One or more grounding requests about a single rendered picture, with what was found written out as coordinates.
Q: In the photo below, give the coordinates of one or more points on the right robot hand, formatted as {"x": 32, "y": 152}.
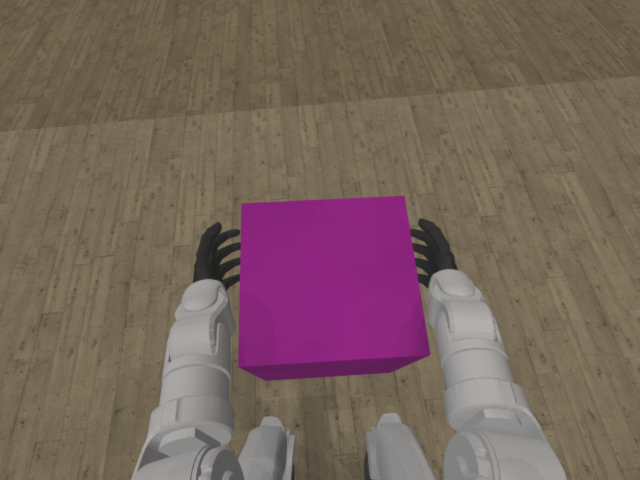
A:
{"x": 437, "y": 251}

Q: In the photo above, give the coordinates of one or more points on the left robot hand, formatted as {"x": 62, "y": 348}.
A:
{"x": 208, "y": 257}

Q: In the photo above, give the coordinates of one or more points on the right robot thigh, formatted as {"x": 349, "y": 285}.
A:
{"x": 394, "y": 453}

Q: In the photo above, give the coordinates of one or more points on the robot left forearm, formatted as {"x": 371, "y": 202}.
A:
{"x": 194, "y": 408}

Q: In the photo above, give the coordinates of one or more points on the robot left upper arm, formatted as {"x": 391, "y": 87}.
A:
{"x": 209, "y": 462}

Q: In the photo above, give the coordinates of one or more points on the robot right upper arm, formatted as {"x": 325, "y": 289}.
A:
{"x": 482, "y": 454}

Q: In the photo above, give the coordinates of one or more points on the robot left shin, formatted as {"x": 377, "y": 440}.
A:
{"x": 271, "y": 421}

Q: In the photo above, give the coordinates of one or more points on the carton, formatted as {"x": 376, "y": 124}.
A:
{"x": 328, "y": 288}

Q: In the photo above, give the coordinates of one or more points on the robot right forearm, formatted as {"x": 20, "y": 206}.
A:
{"x": 480, "y": 389}

